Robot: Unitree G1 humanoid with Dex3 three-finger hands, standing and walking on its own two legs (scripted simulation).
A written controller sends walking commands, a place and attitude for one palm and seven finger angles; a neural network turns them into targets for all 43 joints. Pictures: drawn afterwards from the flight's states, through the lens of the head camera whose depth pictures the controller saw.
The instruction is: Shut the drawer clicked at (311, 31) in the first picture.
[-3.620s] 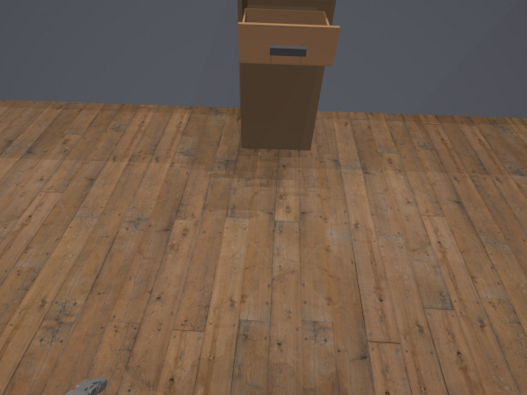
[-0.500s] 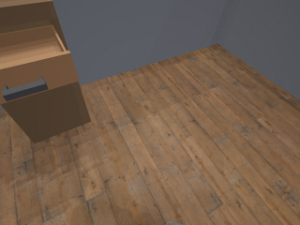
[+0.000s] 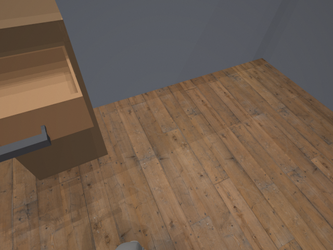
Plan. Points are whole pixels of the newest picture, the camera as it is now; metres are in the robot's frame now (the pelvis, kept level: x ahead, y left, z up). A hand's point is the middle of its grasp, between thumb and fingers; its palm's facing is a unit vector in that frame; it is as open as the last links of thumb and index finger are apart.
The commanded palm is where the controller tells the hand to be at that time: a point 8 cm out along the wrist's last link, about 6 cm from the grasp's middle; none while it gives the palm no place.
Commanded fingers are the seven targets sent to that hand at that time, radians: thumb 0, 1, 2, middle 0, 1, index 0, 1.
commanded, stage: turn to face it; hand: left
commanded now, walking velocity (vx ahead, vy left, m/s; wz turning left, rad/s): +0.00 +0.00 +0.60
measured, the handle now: (20, 141) +0.35 +0.43 -0.01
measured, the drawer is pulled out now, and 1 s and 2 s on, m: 0.30 0.30 0.30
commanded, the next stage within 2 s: take the last steps up to it in 0.74 s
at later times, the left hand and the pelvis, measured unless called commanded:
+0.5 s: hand out of the picture +0.10 +0.16 -0.12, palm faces +0.29 -0.91 -0.31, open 7.4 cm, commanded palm none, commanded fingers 0.00 0.90 0.90 -0.20 -0.30 -0.20 -0.30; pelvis +0.04 -0.07 +0.01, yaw +17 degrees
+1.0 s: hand out of the picture -0.12 +0.10 -0.17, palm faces +0.56 -0.80 -0.23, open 7.4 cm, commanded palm none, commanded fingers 0.00 0.90 0.90 -0.20 -0.30 -0.20 -0.30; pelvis +0.00 -0.06 +0.01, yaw +29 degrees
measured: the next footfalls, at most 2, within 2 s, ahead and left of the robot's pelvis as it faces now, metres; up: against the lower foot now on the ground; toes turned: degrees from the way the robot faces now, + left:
right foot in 0.42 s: +0.11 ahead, -0.15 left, +0.00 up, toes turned +12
left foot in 0.94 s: -0.04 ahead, +0.03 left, +0.00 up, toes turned +33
